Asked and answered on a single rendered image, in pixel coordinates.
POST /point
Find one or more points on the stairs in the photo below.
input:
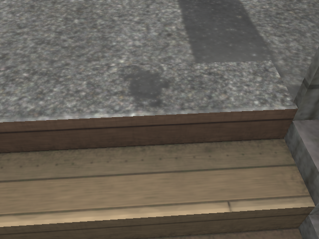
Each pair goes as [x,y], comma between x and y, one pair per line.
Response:
[227,175]

